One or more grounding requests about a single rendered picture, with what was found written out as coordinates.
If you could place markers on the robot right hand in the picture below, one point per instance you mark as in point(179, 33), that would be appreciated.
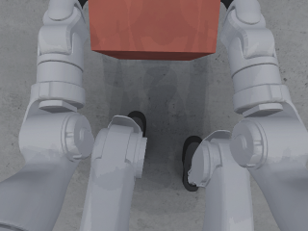
point(226, 3)

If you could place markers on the left robot foot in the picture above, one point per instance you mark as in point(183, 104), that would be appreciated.
point(140, 119)

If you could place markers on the right robot upper arm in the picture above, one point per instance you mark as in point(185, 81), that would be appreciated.
point(274, 149)

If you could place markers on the carton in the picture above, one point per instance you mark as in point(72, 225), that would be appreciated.
point(155, 30)

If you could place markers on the left robot thigh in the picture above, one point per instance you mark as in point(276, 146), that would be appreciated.
point(112, 180)

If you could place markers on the left robot upper arm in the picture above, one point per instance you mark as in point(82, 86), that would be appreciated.
point(52, 146)

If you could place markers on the robot right forearm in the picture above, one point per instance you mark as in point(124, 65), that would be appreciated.
point(253, 63)

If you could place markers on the robot left forearm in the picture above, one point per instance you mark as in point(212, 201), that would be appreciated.
point(60, 61)

